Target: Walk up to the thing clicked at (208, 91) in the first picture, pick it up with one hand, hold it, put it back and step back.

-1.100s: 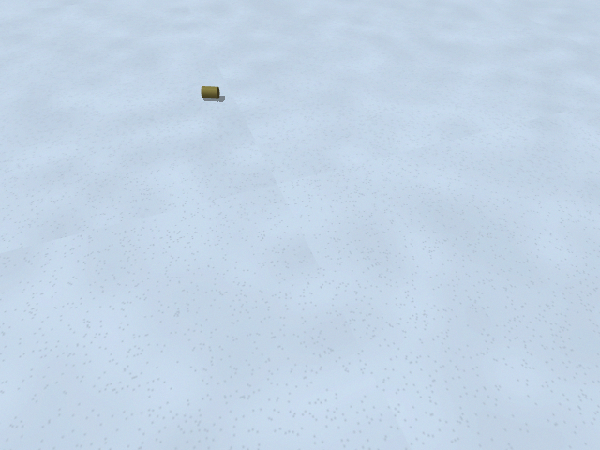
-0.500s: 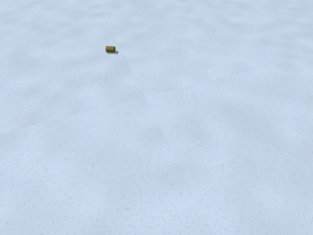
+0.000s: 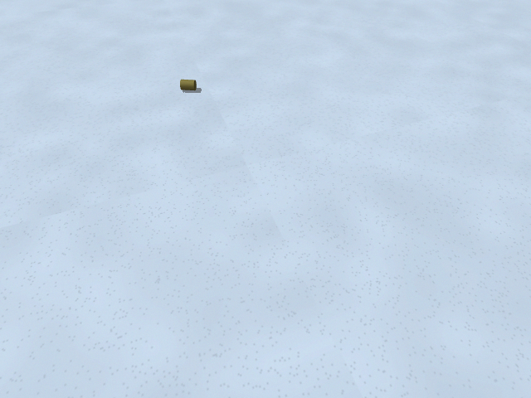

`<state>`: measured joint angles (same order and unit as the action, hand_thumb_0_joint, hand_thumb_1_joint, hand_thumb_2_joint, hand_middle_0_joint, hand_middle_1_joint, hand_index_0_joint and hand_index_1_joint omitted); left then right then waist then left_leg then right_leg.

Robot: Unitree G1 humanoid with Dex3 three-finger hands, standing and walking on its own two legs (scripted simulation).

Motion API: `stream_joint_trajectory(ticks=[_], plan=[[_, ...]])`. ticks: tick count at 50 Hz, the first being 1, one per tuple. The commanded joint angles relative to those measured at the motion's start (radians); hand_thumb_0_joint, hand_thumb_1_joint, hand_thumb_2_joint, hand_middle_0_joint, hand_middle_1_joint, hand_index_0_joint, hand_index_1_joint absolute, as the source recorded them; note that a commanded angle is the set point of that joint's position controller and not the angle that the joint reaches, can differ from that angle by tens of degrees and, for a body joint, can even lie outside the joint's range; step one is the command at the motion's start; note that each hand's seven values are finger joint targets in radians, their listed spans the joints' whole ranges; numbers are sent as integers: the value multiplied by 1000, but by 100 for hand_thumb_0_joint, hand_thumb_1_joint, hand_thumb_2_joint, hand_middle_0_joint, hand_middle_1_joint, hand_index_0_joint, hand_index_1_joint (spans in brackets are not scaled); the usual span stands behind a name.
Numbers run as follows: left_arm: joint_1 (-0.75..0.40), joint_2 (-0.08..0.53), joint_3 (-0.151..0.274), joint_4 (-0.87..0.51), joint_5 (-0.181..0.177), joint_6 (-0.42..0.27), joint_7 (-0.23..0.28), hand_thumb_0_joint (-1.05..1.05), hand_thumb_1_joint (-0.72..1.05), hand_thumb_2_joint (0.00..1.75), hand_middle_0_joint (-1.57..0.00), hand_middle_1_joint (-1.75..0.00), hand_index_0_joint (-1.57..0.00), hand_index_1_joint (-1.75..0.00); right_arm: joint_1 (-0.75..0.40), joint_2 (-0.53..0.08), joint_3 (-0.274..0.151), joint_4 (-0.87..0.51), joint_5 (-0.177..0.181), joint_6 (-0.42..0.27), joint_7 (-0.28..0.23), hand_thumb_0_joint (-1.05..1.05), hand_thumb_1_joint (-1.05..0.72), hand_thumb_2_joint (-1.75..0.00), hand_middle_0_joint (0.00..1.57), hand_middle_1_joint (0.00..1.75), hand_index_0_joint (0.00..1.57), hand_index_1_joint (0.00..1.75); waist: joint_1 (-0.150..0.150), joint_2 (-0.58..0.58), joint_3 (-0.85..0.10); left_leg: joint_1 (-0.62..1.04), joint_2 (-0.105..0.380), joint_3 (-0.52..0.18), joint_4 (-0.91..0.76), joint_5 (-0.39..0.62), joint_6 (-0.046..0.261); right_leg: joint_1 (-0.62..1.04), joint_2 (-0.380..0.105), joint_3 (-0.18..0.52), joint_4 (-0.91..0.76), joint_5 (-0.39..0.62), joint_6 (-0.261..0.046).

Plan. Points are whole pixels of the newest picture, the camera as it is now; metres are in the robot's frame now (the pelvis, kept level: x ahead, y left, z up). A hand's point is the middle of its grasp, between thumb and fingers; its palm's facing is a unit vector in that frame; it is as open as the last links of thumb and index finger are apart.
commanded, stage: stand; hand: left
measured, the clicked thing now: (188, 84) +2.18 +0.49 -0.75
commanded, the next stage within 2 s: walk up in 0.02 s
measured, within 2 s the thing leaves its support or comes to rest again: neither
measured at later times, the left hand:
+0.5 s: hand out of the picture +0.12 +0.38 -0.18, palm faces +0.04 -0.91 -0.42, open 7.4 cm
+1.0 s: hand (115, 210) +0.54 +0.35 -0.13, palm faces +0.03 -0.91 -0.42, open 7.4 cm
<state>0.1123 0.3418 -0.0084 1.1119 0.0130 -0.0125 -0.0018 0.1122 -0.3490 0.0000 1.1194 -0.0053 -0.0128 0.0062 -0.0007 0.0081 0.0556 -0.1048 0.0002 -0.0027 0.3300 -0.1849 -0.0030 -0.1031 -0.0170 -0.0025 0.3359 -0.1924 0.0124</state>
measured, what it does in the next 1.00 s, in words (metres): walks ahead: left foot, then right foot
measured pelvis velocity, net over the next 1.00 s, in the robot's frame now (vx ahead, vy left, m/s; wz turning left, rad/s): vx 0.42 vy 0.06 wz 0.06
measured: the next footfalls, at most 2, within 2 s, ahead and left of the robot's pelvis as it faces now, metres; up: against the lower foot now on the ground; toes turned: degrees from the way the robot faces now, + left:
left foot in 0.44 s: +0.26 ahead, +0.21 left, +0.00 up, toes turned +9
right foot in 0.92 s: +0.55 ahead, -0.05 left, +0.00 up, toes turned -4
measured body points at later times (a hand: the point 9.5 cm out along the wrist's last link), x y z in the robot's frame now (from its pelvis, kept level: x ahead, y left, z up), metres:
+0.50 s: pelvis +0.14 +0.07 -0.03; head +0.14 +0.09 +0.42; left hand +0.12 +0.43 -0.15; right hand +0.29 -0.26 -0.11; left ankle +0.22 +0.21 -0.75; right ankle +0.01 -0.11 -0.72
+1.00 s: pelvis +0.42 +0.06 -0.03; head +0.43 +0.03 +0.42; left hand +0.54 +0.40 -0.10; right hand +0.46 -0.26 -0.17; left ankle +0.27 +0.20 -0.68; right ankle +0.51 -0.05 -0.75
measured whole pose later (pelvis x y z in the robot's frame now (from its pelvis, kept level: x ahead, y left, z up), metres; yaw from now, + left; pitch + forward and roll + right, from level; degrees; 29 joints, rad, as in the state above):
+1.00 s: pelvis +0.42 +0.06 -0.03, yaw +3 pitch -2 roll +0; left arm 0.14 0.41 0.06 0.91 0.00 -0.10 -0.07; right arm 0.32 -0.44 -0.07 0.98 -0.01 -0.05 0.06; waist -0.02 0.08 0.05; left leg -0.21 0.05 -0.01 1.07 -0.46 0.03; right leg -0.41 -0.07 -0.10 0.67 -0.23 -0.02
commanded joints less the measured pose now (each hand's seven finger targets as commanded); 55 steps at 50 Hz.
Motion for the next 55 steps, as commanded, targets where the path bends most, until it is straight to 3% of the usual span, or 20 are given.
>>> stream_joint_trajectory(ticks=[1,3,6,8,9,15,21,22,24,25,29,37,41,44,45,46,47,49,52,55], plan=[[28,365,117,-107,11,-42,-25,0,90,90,-20,-30,-20,-30,17,-339,-123,-120,-22,-41,21,0,-90,-90,20,30,20,30,1,12,-208,10,116,-134,39,-451,112,-2,-86,72,68,-387,-81],[-26,317,119,-136,21,-50,-45,0,90,90,-20,-30,-20,-30,-42,-328,-132,-145,-28,-41,48,0,-90,-90,20,30,20,30,13,71,-27,-186,164,-217,14,-596,147,-171,-101,91,166,-487,-95],[81,303,125,-134,21,-64,-52,0,90,90,-20,-30,-20,-30,-107,-279,-136,-198,-28,-53,65,0,-90,-90,20,30,20,30,81,23,-10,-268,148,-181,76,-436,113,-85,-116,78,119,-357,-104],[248,397,156,-86,29,-75,-44,0,90,90,-20,-30,-20,-30,-224,-220,-117,-261,-25,-53,72,0,-90,-90,20,30,20,30,171,-215,-11,-681,-21,33,407,-329,23,271,-285,415,-187,-627,-201],[221,445,166,-115,33,-83,-40,0,90,90,-20,-30,-20,-30,-229,-232,-113,-269,-32,-55,67,0,-90,-90,20,30,20,30,161,-215,38,-762,29,-48,555,-316,20,254,-431,572,-280,-645,-259],[19,409,141,-210,13,-99,-34,0,90,90,-20,-30,-20,-30,-95,-294,-131,-222,-19,-52,109,0,-90,-90,20,30,20,30,21,-165,71,-487,140,-66,433,-156,-1,34,-295,173,-247,-366,-200],[42,392,118,-204,1,-87,-51,0,90,90,-20,-30,-20,-30,119,-284,-162,-173,-22,-47,106,0,-90,-90,20,30,20,30,-92,-37,-55,113,21,149,228,14,39,-245,-172,-108,112,-11,-148],[97,346,98,-202,2,-82,-53,0,90,90,-20,-30,-20,-30,252,-333,-186,-135,-28,-51,90,0,-90,-90,20,30,20,30,-142,91,-133,325,7,115,213,-103,76,-363,-118,-153,418,69,-123],[49,305,78,-253,-15,-90,-44,0,90,90,-20,-30,-20,-30,334,-521,-217,-172,-7,-67,70,0,-90,-90,20,30,20,30,-185,301,-182,328,420,-717,-186,-663,267,-666,52,25,912,-377,-88],[6,370,79,-250,-14,-92,-37,0,90,90,-20,-30,-20,-30,245,-510,-218,-196,11,-65,66,0,-90,-90,20,30,20,30,-145,151,-130,217,455,-698,-189,-666,286,-666,-24,127,940,-305,-93],[159,363,102,-165,-22,-76,-66,0,90,90,-20,-30,-20,-30,57,-351,-148,-252,8,-86,56,0,-90,-90,20,30,20,30,10,107,-8,-105,297,-228,-165,-404,191,-469,-135,61,704,-116,-37],[-21,310,115,-244,-7,-63,-106,0,90,90,-20,-30,-20,-30,91,-360,-149,-276,3,-116,61,0,-90,-90,20,30,20,30,-12,94,61,-77,287,-108,-227,-327,215,-489,-146,3,377,88,-21],[-68,280,112,-252,-8,-71,-105,0,90,90,-20,-30,-20,-30,137,-354,-148,-267,-4,-112,54,0,-90,-90,20,30,20,30,-16,49,20,-38,268,-28,-133,-88,196,-356,-99,-56,287,121,-45],[80,283,126,-210,-10,-79,-90,0,90,90,-20,-30,-20,-30,143,-339,-140,-273,-6,-99,42,0,-90,-90,20,30,20,30,67,-3,-82,-86,202,79,200,227,144,-36,-25,-126,205,33,-74],[223,331,149,-170,-5,-87,-74,0,90,90,-20,-30,-20,-30,175,-287,-118,-279,-12,-98,42,0,-90,-90,20,30,20,30,124,-117,-184,-199,123,126,486,210,108,197,-23,-93,196,-56,-95],[355,423,179,-157,7,-93,-57,0,90,90,-20,-30,-20,-30,201,-214,-95,-307,-8,-100,43,0,-90,-90,20,30,20,30,160,-332,-246,-417,38,110,777,-163,68,357,-260,255,115,-277,-138],[349,487,182,-176,-13,-93,-50,0,90,90,-20,-30,-20,-30,178,-276,-106,-314,4,-101,37,0,-90,-90,20,30,20,30,154,-305,-220,-651,-38,45,915,-344,52,418,-437,686,-96,-352,-264],[216,442,165,-224,-29,-100,-41,0,90,90,-20,-30,-20,-30,93,-316,-114,-284,4,-95,33,0,-90,-90,20,30,20,30,110,-106,-91,-622,85,-107,952,-190,54,188,-393,500,-102,-261,-267],[108,357,138,-249,-27,-110,-36,0,90,90,-20,-30,-20,-30,176,-288,-112,-239,3,-80,55,0,-90,-90,20,30,20,30,10,-167,-36,-473,135,-72,748,-86,36,-32,-266,204,-117,-110,-194],[116,351,132,-270,-21,-125,-37,0,90,90,-20,-30,-20,-30,136,-272,-121,-249,-10,-61,79,0,-90,-90,20,30,20,30,9,-148,-5,-471,145,-28,621,-32,0,-90,-257,104,-161,-92,-225]])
